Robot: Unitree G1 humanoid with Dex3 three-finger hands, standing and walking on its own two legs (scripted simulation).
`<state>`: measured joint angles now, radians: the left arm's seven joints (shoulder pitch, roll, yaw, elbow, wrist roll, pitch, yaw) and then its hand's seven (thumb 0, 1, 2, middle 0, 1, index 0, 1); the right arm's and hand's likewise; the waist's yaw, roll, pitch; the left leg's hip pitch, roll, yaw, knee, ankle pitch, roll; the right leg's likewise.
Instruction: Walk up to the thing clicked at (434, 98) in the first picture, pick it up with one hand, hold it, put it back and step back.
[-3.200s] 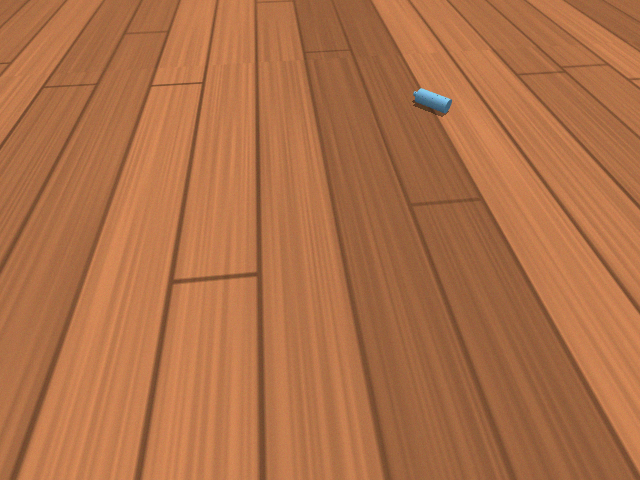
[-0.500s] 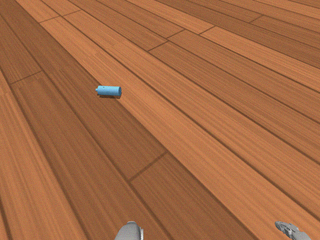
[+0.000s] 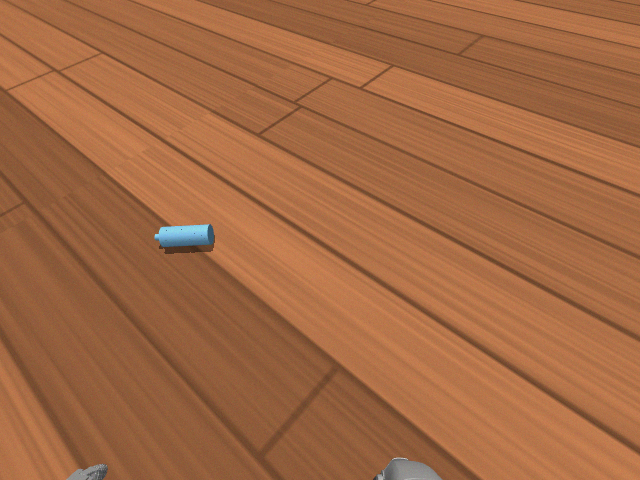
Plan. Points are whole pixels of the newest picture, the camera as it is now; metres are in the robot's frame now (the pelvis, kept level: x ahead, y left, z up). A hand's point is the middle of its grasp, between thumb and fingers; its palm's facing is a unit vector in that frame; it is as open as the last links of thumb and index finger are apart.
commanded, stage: walk up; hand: left
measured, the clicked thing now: (183, 235) +1.12 +0.57 -0.71
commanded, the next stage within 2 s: none
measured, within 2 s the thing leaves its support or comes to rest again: neither
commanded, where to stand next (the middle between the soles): +0.63 +0.33 m, yaw -4 degrees
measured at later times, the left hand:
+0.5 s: hand (41, 438) +0.23 +0.43 -0.14, palm faces -0.06 -0.89 -0.44, open 7.4 cm
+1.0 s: hand (19, 337) +0.38 +0.51 -0.11, palm faces -0.02 -0.86 -0.50, open 7.4 cm
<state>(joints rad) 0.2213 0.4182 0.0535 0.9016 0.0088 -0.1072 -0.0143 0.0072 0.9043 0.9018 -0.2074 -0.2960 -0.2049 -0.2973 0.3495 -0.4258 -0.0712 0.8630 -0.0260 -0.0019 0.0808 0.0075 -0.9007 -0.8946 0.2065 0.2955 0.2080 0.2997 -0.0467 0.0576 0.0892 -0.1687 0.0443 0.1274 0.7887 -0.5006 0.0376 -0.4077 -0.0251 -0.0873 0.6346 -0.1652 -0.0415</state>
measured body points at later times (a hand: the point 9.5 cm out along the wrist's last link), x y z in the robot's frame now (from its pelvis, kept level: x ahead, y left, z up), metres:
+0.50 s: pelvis +0.17 +0.13 +0.01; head +0.18 +0.14 +0.45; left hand +0.23 +0.48 -0.11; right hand +0.22 -0.21 -0.09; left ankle +0.22 +0.25 -0.71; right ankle +0.19 +0.00 -0.66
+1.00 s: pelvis +0.34 +0.21 +0.01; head +0.35 +0.18 +0.45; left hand +0.38 +0.56 -0.07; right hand +0.43 -0.12 -0.11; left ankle +0.44 +0.38 -0.68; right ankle +0.34 +0.05 -0.71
